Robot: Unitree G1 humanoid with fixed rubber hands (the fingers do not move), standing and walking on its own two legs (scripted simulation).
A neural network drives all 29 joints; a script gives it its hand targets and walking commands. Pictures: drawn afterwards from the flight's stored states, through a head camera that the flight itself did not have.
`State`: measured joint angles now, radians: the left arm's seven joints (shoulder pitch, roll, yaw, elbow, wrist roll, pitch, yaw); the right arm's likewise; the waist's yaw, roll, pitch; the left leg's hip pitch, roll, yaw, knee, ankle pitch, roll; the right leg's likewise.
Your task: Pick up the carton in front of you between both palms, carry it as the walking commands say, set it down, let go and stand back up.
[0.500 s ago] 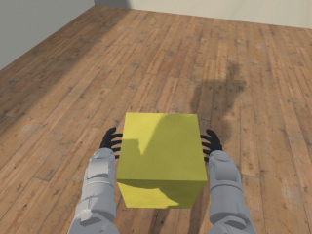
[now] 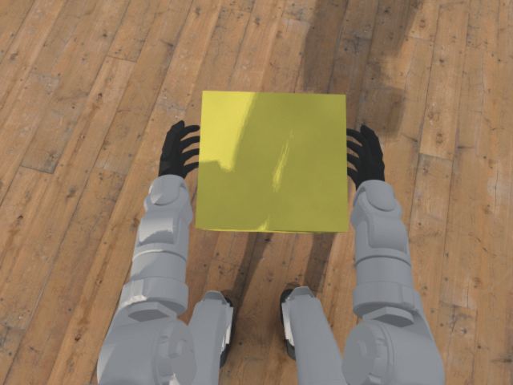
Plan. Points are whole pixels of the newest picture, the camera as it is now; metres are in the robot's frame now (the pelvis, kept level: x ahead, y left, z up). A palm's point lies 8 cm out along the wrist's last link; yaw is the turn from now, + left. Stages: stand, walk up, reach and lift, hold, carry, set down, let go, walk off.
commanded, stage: set down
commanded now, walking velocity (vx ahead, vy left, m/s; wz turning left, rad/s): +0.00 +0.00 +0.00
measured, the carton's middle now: (268, 175) +0.44 -0.02 -0.15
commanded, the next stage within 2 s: none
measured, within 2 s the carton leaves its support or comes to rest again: rests again in 1.50 s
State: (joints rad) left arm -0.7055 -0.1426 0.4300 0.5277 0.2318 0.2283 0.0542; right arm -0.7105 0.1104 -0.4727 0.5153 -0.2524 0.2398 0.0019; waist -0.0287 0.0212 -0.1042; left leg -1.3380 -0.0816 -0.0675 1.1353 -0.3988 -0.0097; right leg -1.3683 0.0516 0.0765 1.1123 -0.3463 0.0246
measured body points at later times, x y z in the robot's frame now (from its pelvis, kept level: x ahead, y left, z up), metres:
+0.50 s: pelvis -0.02 -0.01 -0.13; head +0.27 -0.02 +0.21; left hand +0.49 +0.12 -0.23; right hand +0.46 -0.18 -0.23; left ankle +0.05 +0.12 -0.63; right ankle +0.07 -0.13 -0.63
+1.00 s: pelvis -0.04 +0.00 -0.23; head +0.32 +0.00 +0.03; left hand +0.53 +0.11 -0.39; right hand +0.49 -0.19 -0.39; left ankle +0.05 +0.12 -0.63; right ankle +0.07 -0.13 -0.63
